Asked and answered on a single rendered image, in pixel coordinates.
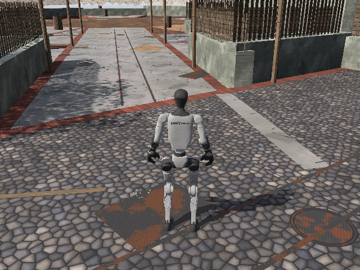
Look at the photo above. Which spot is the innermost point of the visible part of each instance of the robot right hand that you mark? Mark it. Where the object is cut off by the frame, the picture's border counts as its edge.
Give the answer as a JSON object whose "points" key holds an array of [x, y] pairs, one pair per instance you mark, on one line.
{"points": [[210, 158]]}

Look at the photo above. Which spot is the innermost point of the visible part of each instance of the robot head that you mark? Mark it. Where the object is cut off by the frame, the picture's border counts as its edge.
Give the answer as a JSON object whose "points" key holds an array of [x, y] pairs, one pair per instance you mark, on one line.
{"points": [[180, 97]]}

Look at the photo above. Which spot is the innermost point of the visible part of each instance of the robot right forearm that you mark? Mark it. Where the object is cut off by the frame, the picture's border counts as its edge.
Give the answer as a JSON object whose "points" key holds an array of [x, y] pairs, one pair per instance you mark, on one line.
{"points": [[207, 148]]}

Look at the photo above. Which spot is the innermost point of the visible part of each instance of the right robot thigh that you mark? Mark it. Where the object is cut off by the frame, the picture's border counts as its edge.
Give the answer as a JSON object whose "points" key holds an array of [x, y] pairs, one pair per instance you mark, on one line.
{"points": [[193, 169]]}

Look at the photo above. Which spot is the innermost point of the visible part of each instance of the robot left hand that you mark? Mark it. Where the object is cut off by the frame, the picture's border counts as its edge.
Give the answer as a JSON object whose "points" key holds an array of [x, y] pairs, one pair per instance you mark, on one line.
{"points": [[149, 157]]}

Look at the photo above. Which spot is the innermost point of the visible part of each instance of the left robot upper arm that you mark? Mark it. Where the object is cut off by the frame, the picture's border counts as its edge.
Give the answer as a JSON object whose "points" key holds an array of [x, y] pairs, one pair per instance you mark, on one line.
{"points": [[163, 118]]}

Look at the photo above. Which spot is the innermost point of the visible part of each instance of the right robot upper arm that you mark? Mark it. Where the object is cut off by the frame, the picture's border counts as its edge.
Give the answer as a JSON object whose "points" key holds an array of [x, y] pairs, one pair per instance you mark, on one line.
{"points": [[200, 128]]}

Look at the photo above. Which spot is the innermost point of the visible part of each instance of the robot left forearm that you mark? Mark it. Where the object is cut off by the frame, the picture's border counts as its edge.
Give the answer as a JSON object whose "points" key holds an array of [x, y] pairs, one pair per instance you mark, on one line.
{"points": [[153, 146]]}

